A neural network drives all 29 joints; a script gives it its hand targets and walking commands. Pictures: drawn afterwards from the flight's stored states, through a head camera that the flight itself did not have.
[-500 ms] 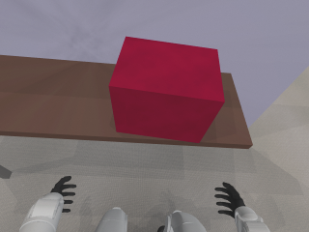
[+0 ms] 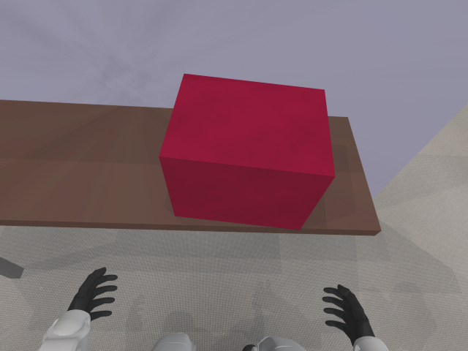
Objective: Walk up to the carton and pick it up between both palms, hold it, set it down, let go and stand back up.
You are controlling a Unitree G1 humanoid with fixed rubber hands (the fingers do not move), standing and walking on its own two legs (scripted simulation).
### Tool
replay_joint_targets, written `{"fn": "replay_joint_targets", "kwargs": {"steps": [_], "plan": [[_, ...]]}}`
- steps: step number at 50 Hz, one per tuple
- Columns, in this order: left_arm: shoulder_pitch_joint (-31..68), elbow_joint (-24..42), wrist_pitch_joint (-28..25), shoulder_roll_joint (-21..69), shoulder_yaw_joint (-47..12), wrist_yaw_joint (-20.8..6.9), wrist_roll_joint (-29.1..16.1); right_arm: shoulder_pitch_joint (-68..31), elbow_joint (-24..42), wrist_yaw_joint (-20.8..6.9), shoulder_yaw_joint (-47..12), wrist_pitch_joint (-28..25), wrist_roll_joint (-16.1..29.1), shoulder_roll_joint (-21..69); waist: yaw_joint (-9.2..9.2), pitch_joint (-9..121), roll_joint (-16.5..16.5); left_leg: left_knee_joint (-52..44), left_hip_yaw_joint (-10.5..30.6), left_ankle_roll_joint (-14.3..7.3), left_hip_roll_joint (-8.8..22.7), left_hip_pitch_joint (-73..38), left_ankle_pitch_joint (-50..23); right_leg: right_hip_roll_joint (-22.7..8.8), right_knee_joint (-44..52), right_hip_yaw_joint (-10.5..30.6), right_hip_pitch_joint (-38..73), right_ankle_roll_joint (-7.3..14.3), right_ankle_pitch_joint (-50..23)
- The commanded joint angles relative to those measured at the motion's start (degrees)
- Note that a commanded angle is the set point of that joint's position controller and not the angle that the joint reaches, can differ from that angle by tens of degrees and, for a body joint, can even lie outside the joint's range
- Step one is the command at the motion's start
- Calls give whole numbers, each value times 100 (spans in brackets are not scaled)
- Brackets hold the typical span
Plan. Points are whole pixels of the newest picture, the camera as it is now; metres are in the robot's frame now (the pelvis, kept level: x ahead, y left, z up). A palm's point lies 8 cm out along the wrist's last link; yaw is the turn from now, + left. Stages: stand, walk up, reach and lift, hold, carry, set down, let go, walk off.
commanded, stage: reach and lift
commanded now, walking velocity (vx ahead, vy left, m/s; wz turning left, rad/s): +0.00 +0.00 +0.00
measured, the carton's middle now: (245, 156) +0.45 +0.00 +0.00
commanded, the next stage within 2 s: none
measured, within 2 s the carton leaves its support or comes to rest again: neither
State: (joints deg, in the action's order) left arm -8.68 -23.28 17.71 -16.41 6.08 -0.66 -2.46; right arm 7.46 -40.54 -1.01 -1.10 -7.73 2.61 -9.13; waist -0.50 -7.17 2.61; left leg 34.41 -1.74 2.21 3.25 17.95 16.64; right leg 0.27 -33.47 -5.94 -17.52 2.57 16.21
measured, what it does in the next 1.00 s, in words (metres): stands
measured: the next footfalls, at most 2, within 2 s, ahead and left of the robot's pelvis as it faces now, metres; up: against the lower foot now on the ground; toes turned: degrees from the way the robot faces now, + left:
none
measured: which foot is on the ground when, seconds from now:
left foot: down 0.00-1.00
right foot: down 0.00-1.00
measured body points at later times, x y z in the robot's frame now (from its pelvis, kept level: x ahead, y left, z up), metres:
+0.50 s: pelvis +0.01 +0.02 +0.02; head +0.00 +0.04 +0.47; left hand +0.17 +0.26 -0.07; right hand +0.16 -0.20 -0.05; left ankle +0.01 +0.14 -0.73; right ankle +0.02 -0.09 -0.73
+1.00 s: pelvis +0.02 +0.02 +0.02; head +0.01 +0.04 +0.46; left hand +0.20 +0.25 -0.04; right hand +0.20 -0.21 -0.02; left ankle +0.01 +0.14 -0.73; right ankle +0.02 -0.09 -0.73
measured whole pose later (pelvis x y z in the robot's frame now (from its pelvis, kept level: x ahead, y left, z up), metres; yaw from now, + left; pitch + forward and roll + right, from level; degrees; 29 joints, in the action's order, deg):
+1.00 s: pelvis +0.02 +0.02 +0.02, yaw -2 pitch -3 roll +0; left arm -16.5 -26.0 -12.2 -15.9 -3.5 1.4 -10.9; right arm 16.2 -28.9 -1.4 1.8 -16.0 9.6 -8.6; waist 1.4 -1.0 2.2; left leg 23.4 -3.5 0.3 1.8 6.6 13.9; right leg 0.1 -22.5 -2.9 -6.9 0.9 12.9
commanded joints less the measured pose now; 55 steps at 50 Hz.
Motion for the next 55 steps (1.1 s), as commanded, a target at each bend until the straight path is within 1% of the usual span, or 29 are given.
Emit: {"fn": "replay_joint_targets", "kwargs": {"steps": [1, 2, 4, 8, 10, 13, 16, 19, 23, 26, 29, 32, 38, 41, 46, 51, 55], "plan": [[-497, 262, -289, -364, 40, -32, -54, 156, 357, 51, 298, -424, -15, -983, 23, 1412, -280, -766, -199, 88, -381, -1260, -2123, 100, 1203, 152, 805, -205, -1581], [-444, 182, -338, -364, 34, -15, -38, 84, 422, 41, 320, -443, -48, -996, 52, 1293, -239, -829, -190, 73, -395, -1271, -2151, 115, 1290, 155, 814, -206, -1556], [-251, 75, -468, -361, 11, 18, -33, -56, 523, 4, 302, -459, -76, -946, 98, 1109, -134, -975, -212, 45, -398, -1230, -1979, 129, 1427, 181, 893, -204, -1322], [119, 67, -813, -335, -52, 89, -50, -139, 733, -93, 311, -426, -43, -800, 214, 851, -125, -1243, -256, -33, -379, -1180, -1443, 106, 1596, 278, 941, -178, -725], [154, 121, -982, -313, -107, 136, -69, -13, 816, -138, 335, -397, -14, -737, 254, 836, -254, -1320, -293, -55, -359, -1174, -1250, 75, 1633, 331, 909, -148, -502], [160, 241, -1168, -295, -191, 197, -96, 149, 901, -171, 425, -372, 44, -707, 231, 788, -382, -1434, -315, -65, -327, -1202, -1031, 57, 1684, 388, 873, -118, -292], [23, 372, -1308, -272, -264, 239, -112, 351, 886, -168, 520, -363, 100, -680, 186, 777, -567, -1527, -312, -38, -327, -1215, -1008, 41, 1719, 435, 929, -87, -301], [-124, 424, -1451, -211, -376, 264, -169, 432, 946, -175, 616, -384, 135, -686, 147, 648, -651, -1603, -261, -1, -299, -1190, -1039, 63, 1731, 431, 944, -62, -341], [-280, 442, -1683, -195, -472, 286, -290, 451, 1172, -189, 702, -465, 152, -696, 127, 586, -527, -1635, -183, 5, -302, -1191, -1024, 61, 1735, 435, 938, -46, -326], [-289, 451, -1912, -231, -542, 307, -409, 397, 1452, -192, 735, -554, 150, -674, 149, 636, -341, -1635, -144, -22, -297, -1126, -1001, 54, 1717, 475, 914, -44, -318], [-298, 483, -2172, -290, -579, 349, -514, 382, 1698, -188, 733, -632, 186, -643, 214, 708, -281, -1640, -123, -42, -277, -1041, -970, 37, 1662, 524, 946, -38, -318], [-329, 496, -2401, -333, -625, 348, -634, 438, 1891, -164, 685, -691, 248, -614, 233, 788, -170, -1612, -99, -66, -268, -1042, -965, 11, 1647, 582, 917, -36, -317], [-364, 507, -2768, -474, -629, 315, -761, 530, 1999, -108, 621, -797, 438, -584, 248, 920, -244, -1503, -58, -42, -285, -1141, -1216, -35, 1624, 651, 860, -22, -482], [-362, 524, -2932, -525, -656, 285, -780, 546, 1937, -83, 575, -867, 567, -583, 220, 915, -376, -1438, -8, -13, -278, -1243, -1355, -32, 1603, 678, 842, -7, -557], [-419, 560, -3236, -580, -687, 225, -837, 625, 1877, -28, 529, -1044, 730, -586, 164, 939, -500, -1334, 60, 32, -292, -1346, -1650, -41, 1575, 701, 844, -14, -824], [-306, 526, -3631, -682, -747, 167, -983, 495, 1935, 30, 497, -1315, 808, -559, 98, 986, -425, -1226, 121, 34, -303, -1322, -1766, -53, 1504, 734, 863, -34, -1002], [-233, 513, -3935, -806, -735, 134, -1087, 393, 2023, 64, 443, -1528, 900, -551, 114, 1022, -364, -1143, 146, 27, -334, -1211, -1791, -69, 1398, 774, 978, -58, -1204]]}}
